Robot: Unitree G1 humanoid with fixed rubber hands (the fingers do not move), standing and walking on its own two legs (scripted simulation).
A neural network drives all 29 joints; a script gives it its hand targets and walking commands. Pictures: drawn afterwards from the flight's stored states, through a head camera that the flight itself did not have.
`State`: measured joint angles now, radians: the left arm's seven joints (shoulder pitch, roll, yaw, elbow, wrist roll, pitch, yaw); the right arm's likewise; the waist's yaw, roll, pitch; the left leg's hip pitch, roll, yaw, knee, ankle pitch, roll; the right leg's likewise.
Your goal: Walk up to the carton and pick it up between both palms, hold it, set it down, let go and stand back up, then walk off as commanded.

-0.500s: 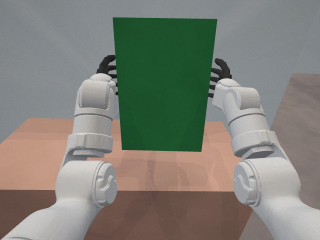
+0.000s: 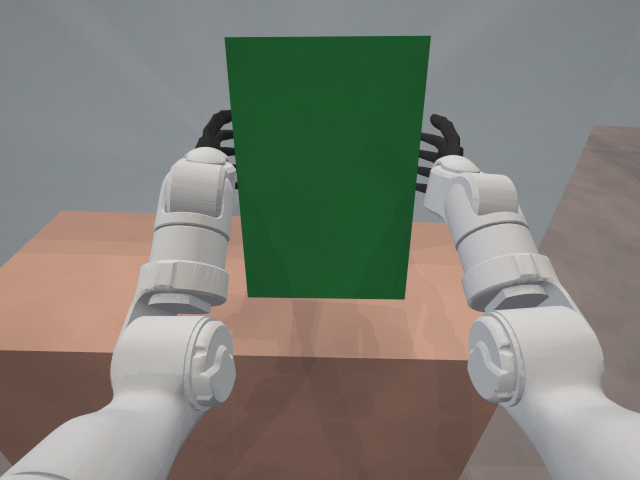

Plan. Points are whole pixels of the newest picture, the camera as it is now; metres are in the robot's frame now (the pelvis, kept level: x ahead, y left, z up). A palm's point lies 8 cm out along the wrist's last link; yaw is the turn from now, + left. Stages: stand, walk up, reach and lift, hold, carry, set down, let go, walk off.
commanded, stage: hold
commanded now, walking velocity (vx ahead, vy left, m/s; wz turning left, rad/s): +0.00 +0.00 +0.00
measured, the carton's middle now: (327, 158) +0.49 +0.00 +0.25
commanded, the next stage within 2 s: set down in 2.00 s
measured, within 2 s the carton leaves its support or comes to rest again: neither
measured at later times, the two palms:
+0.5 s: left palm (219, 136) +0.39 +0.13 +0.32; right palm (455, 158) +0.39 -0.15 +0.30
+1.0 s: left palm (207, 153) +0.37 +0.14 +0.31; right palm (454, 166) +0.37 -0.14 +0.30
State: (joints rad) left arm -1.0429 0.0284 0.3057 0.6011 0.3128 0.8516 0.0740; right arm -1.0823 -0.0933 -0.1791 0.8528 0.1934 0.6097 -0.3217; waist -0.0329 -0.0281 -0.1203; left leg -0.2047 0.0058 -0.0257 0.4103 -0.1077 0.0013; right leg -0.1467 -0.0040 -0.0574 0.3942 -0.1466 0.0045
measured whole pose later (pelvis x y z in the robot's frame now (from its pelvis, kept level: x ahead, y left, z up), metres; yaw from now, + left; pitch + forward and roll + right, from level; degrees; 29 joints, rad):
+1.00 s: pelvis +0.01 +0.00 +0.00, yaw +0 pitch -9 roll -1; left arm -1.03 0.02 0.34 0.53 0.32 0.91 0.03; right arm -1.03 -0.10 -0.15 0.75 0.22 0.69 -0.33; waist -0.03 -0.03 -0.12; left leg -0.13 0.01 -0.02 0.41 -0.13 0.00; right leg -0.08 0.00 -0.05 0.39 -0.17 0.00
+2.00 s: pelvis +0.01 +0.00 +0.00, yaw +0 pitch -8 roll -1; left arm -1.04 0.02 0.33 0.55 0.28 0.91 0.06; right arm -1.06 -0.11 -0.15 0.78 0.22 0.70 -0.33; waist -0.03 -0.03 -0.13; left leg -0.13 0.01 -0.02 0.41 -0.14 0.00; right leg -0.07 0.00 -0.05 0.39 -0.18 0.00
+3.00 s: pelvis +0.06 -0.01 +0.00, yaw +0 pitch -13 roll +0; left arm -0.84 -0.01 0.33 0.44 0.39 0.81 -0.03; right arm -0.76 0.03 -0.10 0.64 0.16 0.41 -0.37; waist -0.03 -0.04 -0.05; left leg 0.04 0.01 -0.02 0.39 -0.21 0.00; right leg 0.10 0.00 -0.05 0.38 -0.25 0.00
